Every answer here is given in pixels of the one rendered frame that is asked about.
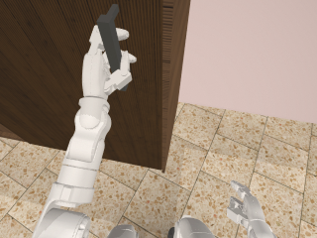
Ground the robot right forearm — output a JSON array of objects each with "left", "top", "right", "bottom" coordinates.
[{"left": 247, "top": 220, "right": 277, "bottom": 238}]

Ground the left robot upper arm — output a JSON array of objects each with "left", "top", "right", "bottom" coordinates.
[{"left": 34, "top": 207, "right": 91, "bottom": 238}]

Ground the left robot hand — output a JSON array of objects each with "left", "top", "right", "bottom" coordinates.
[{"left": 82, "top": 25, "right": 137, "bottom": 101}]

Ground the wardrobe door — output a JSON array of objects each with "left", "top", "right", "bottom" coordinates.
[
  {"left": 0, "top": 0, "right": 163, "bottom": 171},
  {"left": 0, "top": 124, "right": 15, "bottom": 134}
]

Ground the robot left forearm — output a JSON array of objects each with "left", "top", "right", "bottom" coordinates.
[{"left": 32, "top": 96, "right": 112, "bottom": 238}]

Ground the robot left thigh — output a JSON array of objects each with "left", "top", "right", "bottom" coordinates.
[{"left": 107, "top": 224, "right": 139, "bottom": 238}]

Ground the robot thigh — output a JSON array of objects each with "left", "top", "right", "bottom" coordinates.
[
  {"left": 174, "top": 217, "right": 216, "bottom": 238},
  {"left": 107, "top": 224, "right": 139, "bottom": 238}
]

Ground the robot right thigh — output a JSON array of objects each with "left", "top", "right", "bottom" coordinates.
[{"left": 174, "top": 217, "right": 216, "bottom": 238}]

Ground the handle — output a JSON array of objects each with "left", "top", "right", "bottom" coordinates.
[{"left": 96, "top": 4, "right": 131, "bottom": 91}]

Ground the right robot hand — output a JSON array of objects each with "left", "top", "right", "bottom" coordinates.
[{"left": 227, "top": 180, "right": 265, "bottom": 231}]

